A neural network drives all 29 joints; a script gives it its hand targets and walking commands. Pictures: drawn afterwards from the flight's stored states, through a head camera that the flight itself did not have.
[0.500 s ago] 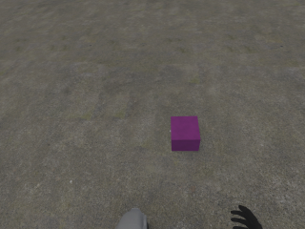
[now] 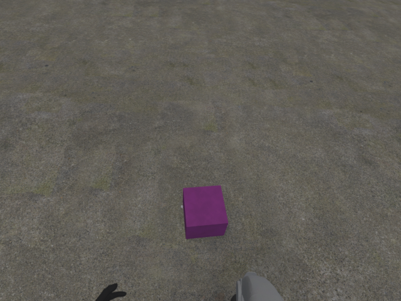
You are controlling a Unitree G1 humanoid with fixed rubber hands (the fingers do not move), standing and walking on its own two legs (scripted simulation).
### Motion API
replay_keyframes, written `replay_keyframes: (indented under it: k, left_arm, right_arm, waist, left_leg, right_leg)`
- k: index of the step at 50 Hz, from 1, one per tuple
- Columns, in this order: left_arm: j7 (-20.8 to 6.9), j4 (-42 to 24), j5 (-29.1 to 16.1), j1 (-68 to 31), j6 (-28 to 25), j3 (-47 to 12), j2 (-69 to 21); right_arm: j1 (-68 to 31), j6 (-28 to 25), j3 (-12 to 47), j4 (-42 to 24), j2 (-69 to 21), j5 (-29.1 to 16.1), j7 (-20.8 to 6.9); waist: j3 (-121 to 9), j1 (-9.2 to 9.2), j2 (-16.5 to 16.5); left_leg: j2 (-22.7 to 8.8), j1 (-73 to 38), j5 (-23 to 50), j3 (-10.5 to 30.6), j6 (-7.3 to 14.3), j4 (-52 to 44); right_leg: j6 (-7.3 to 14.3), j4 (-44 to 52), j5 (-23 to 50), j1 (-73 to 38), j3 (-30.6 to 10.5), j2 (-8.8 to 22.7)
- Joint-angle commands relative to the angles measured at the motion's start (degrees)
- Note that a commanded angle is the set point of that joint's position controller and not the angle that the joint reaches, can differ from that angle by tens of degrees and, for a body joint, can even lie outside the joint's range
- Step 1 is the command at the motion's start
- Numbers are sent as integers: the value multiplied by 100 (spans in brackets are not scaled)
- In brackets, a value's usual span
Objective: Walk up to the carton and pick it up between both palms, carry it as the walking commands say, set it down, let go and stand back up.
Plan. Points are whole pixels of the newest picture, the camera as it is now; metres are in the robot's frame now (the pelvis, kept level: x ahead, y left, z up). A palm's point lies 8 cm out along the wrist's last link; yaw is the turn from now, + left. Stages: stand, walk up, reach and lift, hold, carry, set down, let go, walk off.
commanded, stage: walk up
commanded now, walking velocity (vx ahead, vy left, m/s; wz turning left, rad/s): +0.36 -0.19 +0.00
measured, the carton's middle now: (203, 211) +0.62 -0.07 -0.71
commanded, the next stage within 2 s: none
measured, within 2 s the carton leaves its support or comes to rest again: neither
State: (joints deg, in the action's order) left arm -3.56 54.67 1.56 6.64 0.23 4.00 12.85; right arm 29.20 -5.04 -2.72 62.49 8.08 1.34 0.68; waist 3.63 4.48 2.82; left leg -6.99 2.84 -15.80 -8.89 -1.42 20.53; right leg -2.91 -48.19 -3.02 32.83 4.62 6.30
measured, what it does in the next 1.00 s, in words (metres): walks ahead: right foot, then left foot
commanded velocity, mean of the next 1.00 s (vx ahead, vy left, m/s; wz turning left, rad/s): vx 0.18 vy -0.06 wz -0.02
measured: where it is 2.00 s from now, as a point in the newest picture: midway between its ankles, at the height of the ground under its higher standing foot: outside the picture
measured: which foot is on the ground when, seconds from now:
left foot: down 0.00-0.16, up 0.18-0.70, down 0.72-1.00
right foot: up 0.00-0.14, down 0.16-0.72, up 0.74-1.00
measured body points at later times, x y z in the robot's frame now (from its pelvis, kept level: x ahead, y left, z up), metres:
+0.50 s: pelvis +0.15 -0.07 +0.00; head +0.17 -0.10 +0.45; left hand +0.09 +0.16 -0.13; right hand +0.24 -0.31 -0.16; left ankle +0.17 +0.09 -0.68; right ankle +0.17 -0.16 -0.75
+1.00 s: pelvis +0.19 -0.01 +0.00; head +0.22 +0.05 +0.44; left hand +0.24 +0.24 -0.19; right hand +0.17 -0.26 -0.12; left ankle +0.22 +0.09 -0.75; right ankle +0.15 -0.19 -0.66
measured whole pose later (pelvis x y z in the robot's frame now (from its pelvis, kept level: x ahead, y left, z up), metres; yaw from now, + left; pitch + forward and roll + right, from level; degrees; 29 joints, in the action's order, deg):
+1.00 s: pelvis +0.19 -0.01 +0.00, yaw -1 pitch +0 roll -5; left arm 0.3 59.7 1.3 10.4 4.2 6.0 14.7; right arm 18.0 -2.5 -2.1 59.4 8.2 1.3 3.2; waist 4.4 2.2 3.4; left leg -7.7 15.5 -11.8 -7.9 1.3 27.4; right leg -4.6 -61.8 -18.6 26.2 -0.8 0.9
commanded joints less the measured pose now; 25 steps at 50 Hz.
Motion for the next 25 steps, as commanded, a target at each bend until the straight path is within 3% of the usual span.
replay_keyframes:
  k: [1,3,5,6,7,8,9,10,11,12,14,16,19,22,25]
  left_arm:
    - [-55,-323,-9,-374,-72,-89,-123]
    - [-16,-346,-15,-435,-89,-60,-58]
    - [62,-243,-27,-165,-122,15,72]
    - [114,-54,-20,305,-185,63,130]
    - [190,211,40,1012,-319,130,289]
    - [248,260,147,1822,-471,269,862]
    - [312,329,124,2034,-503,345,1412]
    - [346,473,-49,2144,-457,422,1545]
    - [342,400,-85,1748,-463,320,1043]
    - [350,326,-73,1204,-469,176,552]
    - [375,305,-33,830,-508,15,39]
    - [365,441,-18,1126,-559,9,100]
    - [362,503,-21,1420,-614,10,251]
    - [390,547,-4,1791,-579,12,374]
    - [427,551,-42,1764,-514,-75,262]
  right_arm:
    - [67,-22,-204,-253,995,-2,68]
    - [174,26,-267,-204,1115,24,83]
    - [58,78,-296,-206,1157,52,79]
    - [-65,96,-276,-221,1070,40,65]
    - [-46,110,-196,-211,824,-11,36]
    - [156,147,-139,-301,518,-100,28]
    - [125,176,-84,-425,209,-200,67]
    - [21,253,-205,-455,475,-111,95]
    - [-352,279,-230,-495,576,-29,71]
    - [-480,252,-188,-473,383,-17,11]
    - [-535,284,-228,-389,397,15,-55]
    - [-538,362,-233,-326,391,40,-44]
    - [-868,550,-224,-332,373,33,-28]
    - [-1419,684,-249,-483,490,39,-90]
    - [-1952,670,-183,-700,480,20,-192]
  waist:
    - [643,-49,-1443]
    - [560,8,-1575]
    - [379,-109,-1638]
    - [118,-327,-1452]
    - [-386,-621,-997]
    - [-1225,-961,162]
    - [-1516,-911,1037]
    - [-1656,-977,1169]
    - [-1162,-868,810]
    - [-765,-645,699]
    - [-519,-421,528]
    - [-494,-378,484]
    - [-348,-395,460]
    - [-137,-555,478]
    - [70,-603,891]
  left_leg:
    - [-1046,503,2502,386,455,-879]
    - [-1165,367,2626,373,473,-760]
    - [-1193,276,2822,347,442,-419]
    - [-1011,266,2765,214,368,192]
    - [-559,548,2137,-15,227,1214]
    - [-189,1587,-212,-76,45,2819]
    - [267,2475,-2247,297,-20,3979]
    - [219,2463,-1884,718,-24,4677]
    - [6,2543,-1567,806,86,4893]
    - [-133,2490,-1127,841,114,4845]
    - [-229,2191,-605,849,98,4416]
    - [-122,2056,-490,771,63,4106]
    - [-17,2172,-245,664,0,3702]
    - [-69,2625,133,705,-64,3471]
    - [-27,2667,419,614,-148,2853]
  right_leg:
    - [-44,1124,28,-373,265,-106]
    - [19,1502,-244,-724,265,-165]
    - [153,1852,-515,-1263,205,-263]
    - [214,2217,-307,-1880,256,-372]
    - [265,2504,48,-3004,367,-411]
    - [481,2372,608,-4405,-923,952]
    - [950,2724,2034,-4759,-2465,2137]
    - [1368,3045,2112,-4105,-2833,2078]
    - [1260,3141,1627,-3514,-2314,1763]
    - [1114,3247,1459,-2987,-1690,1382]
    - [943,3352,1870,-2528,-1115,984]
    - [918,3353,2167,-2529,-1024,992]
    - [951,3548,1593,-2485,-1082,1117]
    - [925,3892,-1,-2531,-1312,1301]
    - [814,4308,-1594,-2263,-1138,1083]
